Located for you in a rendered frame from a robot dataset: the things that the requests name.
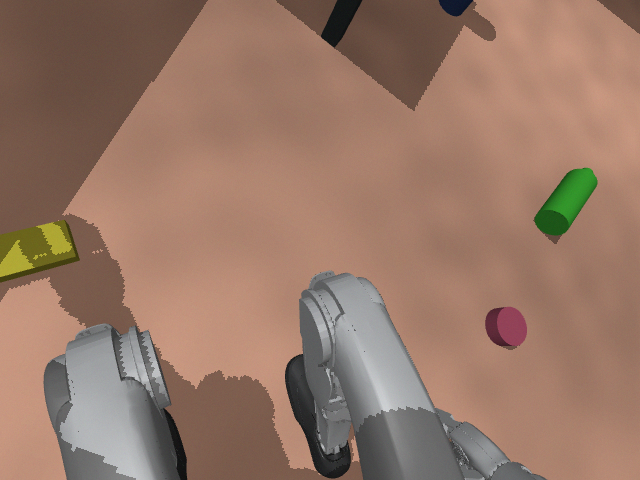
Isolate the right robot arm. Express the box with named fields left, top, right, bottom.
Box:
left=490, top=462, right=547, bottom=480

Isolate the right robot foot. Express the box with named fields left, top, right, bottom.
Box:
left=285, top=354, right=351, bottom=479

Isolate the right robot hand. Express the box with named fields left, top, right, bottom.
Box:
left=435, top=408, right=511, bottom=480

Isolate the left robot foot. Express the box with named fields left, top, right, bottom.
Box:
left=163, top=408, right=187, bottom=480

